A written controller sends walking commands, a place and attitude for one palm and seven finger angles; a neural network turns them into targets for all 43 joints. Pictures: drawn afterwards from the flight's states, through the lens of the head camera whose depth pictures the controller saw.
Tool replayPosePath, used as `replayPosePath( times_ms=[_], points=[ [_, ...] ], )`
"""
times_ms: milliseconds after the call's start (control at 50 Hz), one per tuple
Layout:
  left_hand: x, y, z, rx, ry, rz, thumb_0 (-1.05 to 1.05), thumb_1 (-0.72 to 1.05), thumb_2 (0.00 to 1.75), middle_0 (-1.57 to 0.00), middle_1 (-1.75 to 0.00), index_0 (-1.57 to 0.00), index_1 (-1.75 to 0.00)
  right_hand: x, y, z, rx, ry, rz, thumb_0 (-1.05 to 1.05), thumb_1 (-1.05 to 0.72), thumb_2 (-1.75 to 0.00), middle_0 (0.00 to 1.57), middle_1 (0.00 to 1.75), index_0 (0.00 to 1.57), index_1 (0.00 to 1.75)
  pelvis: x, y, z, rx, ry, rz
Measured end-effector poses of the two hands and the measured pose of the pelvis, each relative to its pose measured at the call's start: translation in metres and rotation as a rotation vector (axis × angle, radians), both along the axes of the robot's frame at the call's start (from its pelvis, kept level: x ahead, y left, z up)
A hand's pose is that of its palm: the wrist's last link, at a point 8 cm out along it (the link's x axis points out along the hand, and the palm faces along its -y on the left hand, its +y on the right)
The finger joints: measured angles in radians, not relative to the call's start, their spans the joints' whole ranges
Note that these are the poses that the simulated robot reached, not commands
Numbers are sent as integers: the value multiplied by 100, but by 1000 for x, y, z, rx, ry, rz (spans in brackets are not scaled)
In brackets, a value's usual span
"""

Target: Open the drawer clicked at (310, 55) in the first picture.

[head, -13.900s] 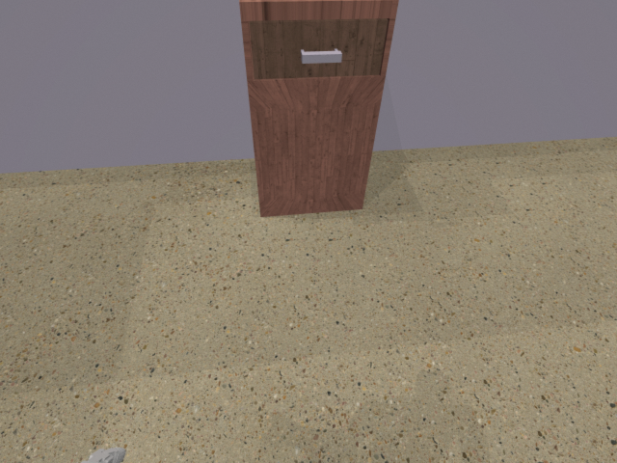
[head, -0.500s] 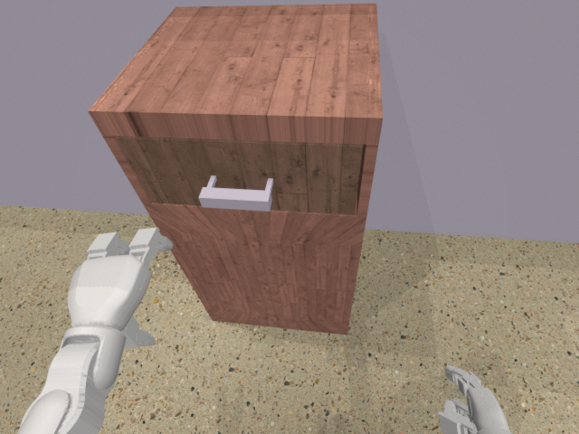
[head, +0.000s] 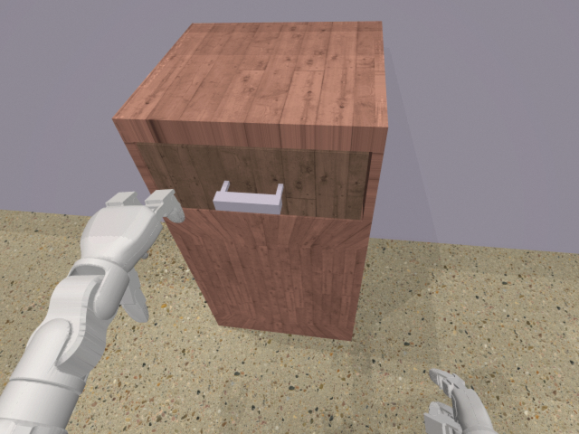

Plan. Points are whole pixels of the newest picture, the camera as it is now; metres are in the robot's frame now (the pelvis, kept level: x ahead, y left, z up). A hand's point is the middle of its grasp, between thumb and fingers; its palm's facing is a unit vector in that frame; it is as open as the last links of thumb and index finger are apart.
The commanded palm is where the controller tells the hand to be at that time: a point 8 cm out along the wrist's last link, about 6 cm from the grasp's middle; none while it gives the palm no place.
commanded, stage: raise the hand with hooked fingers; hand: left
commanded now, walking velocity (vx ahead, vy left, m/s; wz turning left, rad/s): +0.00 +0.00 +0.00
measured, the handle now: (250, 194) +0.54 +0.15 -0.01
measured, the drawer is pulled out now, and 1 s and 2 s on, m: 0.00 0.00 0.00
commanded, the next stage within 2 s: move the hooked fingers above the handle in 0.24 s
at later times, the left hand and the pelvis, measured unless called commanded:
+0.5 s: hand (157, 275) +0.29 +0.22 +0.08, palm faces -0.02 -0.08 -1.00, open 13.9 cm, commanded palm +0.28 +0.23 +0.15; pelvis -0.03 +0.00 +0.00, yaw +1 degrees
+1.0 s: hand (203, 239) +0.37 +0.18 +0.05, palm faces -0.07 -0.06 -1.00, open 13.9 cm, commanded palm +0.36 +0.21 +0.13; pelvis +0.00 -0.01 +0.00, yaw +0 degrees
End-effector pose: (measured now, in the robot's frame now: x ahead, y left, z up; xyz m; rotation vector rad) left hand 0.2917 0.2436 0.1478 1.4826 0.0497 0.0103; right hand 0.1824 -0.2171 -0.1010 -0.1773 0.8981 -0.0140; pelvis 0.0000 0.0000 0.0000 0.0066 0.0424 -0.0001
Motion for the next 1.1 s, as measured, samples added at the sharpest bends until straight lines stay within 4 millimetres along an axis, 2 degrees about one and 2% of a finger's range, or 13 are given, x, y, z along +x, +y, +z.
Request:
replayPosePath(
  times_ms=[100, 220, 340, 460, 540, 600, 800, 880, 980, 1040, 1100],
  points=[
    [-17, -7, -13, -1, 18, -77, 0, -49, 30, -32, -120, -32, -120, -20, -7, -3, -31, 37, -7, 1, -91, -90, 20, 30, 20, 30, -7, 1, 0, -1, -3, -2],
    [-30, -6, -1, 6, -105, -100, 0, -49, 30, -32, -120, -32, -120, -34, -11, -9, -42, 65, -15, 1, -91, -90, 20, 30, 20, 30, -15, 2, -1, -2, -5, 5],
    [-28, 6, 3, 30, -111, 1, 0, -49, 30, -32, -120, -32, -120, -36, -7, -9, -9, 50, -23, 1, -91, -90, 20, 30, 19, 30, -22, 1, 0, 0, -11, 4],
    [-26, -11, -8, 14, -28, -37, 0, -49, 30, -32, -120, -32, -120, -32, -4, -5, -1, 7, -15, 1, -91, -90, 20, 30, 20, 30, -24, 0, 0, 1, -23, 10],
    [-16, -31, -17, 14, -11, -118, 0, -49, 30, -32, -120, -32, -120, -31, -5, -3, -13, -5, -10, 1, -91, -90, 20, 30, 20, 30, -26, -3, -1, 3, -22, 13],
    [-4, -38, -18, 25, -28, -150, 0, -49, 30, -32, -120, -32, -120, -33, -9, -4, -22, 1, -21, 1, -91, -90, 20, 30, 20, 30, -26, -6, -1, 3, -13, 11],
    [43, -25, -11, 52, -42, -37, 0, -49, 30, -32, -120, -32, -120, -57, -33, -18, -33, 101, -93, 1, -91, -90, 20, 30, 20, 30, -15, -12, -2, 5, 35, -1],
    [52, -33, -23, 43, 23, -51, 0, -49, 30, -32, -120, -32, -120, -64, -43, -21, -47, 137, -117, 1, -91, -90, 20, 30, 20, 30, -8, -13, -3, 7, 50, -4],
    [61, -51, -38, 24, 48, -140, 0, -49, 30, -32, -120, -32, -120, -66, -52, -23, -73, 159, -138, 1, -91, -90, 20, 30, 20, 30, -1, -14, -4, 7, 67, -3],
    [69, -57, -37, 18, 4, -175, 0, -49, 30, -32, -120, -32, -120, -65, -55, -23, -80, 166, -152, 1, -91, -90, 20, 30, 20, 30, 2, -15, -6, 7, 81, -4],
    [81, -54, -31, 21, -55, -152, 0, -49, 30, -32, -120, -32, -120, -64, -55, -25, -74, 172, -161, 1, -91, -90, 20, 30, 19, 30, 5, -15, -7, 7, 95, -6]
  ],
)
